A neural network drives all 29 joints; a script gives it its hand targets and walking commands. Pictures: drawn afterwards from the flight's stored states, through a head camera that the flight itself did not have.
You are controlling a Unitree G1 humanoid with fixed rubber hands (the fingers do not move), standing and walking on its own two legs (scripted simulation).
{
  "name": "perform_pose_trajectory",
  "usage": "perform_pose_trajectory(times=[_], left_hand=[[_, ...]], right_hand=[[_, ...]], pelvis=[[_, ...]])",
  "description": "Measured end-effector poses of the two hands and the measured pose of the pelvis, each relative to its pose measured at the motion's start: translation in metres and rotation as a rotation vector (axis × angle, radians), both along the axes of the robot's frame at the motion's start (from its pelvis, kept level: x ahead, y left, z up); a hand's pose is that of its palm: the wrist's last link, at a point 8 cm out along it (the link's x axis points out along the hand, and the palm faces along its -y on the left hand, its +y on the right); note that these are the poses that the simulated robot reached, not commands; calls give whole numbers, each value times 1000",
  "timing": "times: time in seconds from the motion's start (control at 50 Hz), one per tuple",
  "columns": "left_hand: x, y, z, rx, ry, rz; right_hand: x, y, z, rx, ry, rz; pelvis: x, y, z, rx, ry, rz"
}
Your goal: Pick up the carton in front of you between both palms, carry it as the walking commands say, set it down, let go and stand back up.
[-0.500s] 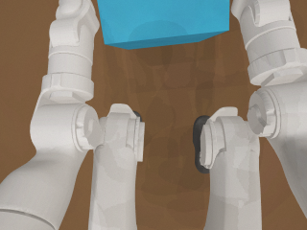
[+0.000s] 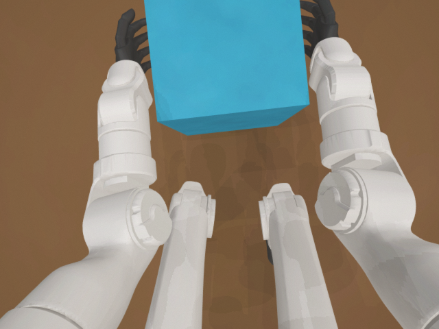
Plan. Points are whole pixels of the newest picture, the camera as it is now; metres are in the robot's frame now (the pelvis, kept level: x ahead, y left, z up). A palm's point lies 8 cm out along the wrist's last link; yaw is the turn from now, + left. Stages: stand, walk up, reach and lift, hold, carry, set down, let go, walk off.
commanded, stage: reach and lift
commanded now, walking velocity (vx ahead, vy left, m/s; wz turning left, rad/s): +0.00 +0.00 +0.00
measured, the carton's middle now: (226, 70) +0.52 +0.02 -0.14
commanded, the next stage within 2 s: none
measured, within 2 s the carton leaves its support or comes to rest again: neither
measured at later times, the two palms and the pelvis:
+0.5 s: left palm (80, 37) +0.47 +0.17 +0.09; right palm (392, 16) +0.48 -0.13 +0.09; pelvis +0.05 +0.00 +0.13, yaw +0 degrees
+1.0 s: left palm out of the picture +0.42 +0.16 +0.24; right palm out of the picture +0.43 -0.14 +0.24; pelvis +0.10 +0.00 +0.26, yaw +0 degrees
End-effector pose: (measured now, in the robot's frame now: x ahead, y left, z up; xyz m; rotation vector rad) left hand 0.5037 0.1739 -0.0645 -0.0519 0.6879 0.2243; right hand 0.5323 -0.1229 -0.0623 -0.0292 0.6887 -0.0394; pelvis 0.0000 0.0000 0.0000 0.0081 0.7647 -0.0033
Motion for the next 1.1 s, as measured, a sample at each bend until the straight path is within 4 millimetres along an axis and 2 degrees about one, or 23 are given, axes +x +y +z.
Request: perform_pose_trajectory(times=[0.18, 0.56, 0.88, 1.1], left_hand=[[-8, -4, 49, -1, -5, -11], [-43, -9, 175, -8, 4, -25], [-71, -13, 270, -5, 0, -52], [-90, -15, 332, -4, -12, -69]], right_hand=[[-14, -4, 47, 7, -5, -21], [-56, -11, 171, 16, 5, -53], [-93, -14, 266, 17, 1, -83], [-115, -17, 329, 10, -12, -96]], pelvis=[[14, 2, 37, -5, -15, 2], [53, 1, 145, -4, -180, 4], [88, 4, 230, -8, -393, 7], [108, 6, 275, -8, -589, 8]])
